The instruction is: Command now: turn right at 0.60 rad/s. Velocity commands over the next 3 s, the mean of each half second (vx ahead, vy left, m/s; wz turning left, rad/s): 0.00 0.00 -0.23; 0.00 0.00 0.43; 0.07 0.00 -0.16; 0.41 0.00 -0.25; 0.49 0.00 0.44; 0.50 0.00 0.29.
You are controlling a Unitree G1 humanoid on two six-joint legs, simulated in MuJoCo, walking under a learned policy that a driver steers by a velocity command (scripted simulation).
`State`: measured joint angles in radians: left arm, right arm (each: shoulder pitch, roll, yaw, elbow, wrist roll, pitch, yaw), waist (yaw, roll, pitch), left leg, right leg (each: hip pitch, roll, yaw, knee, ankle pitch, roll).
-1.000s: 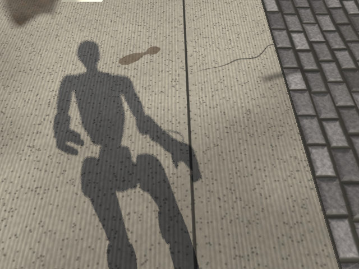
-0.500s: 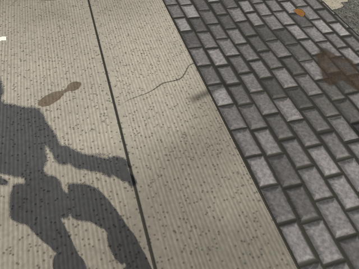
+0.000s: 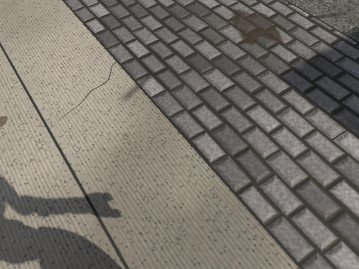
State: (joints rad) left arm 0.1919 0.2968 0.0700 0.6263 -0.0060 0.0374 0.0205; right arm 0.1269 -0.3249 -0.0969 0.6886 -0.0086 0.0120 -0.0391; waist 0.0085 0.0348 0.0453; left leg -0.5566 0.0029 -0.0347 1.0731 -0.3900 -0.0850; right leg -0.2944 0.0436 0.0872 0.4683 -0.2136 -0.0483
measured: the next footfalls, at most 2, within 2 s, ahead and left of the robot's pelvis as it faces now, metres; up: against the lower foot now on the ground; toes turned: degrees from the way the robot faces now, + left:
left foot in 0.24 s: +0.07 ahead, +0.13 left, +0.00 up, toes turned -10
right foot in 0.48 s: +0.01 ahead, -0.12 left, +0.00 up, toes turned +0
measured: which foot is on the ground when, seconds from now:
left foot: up 0.00-0.22, down 0.24-0.58, up 0.60-0.80, down 0.82-1.00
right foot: down 0.00-0.24, up 0.26-0.46, down 0.48-0.82, up 0.84-1.00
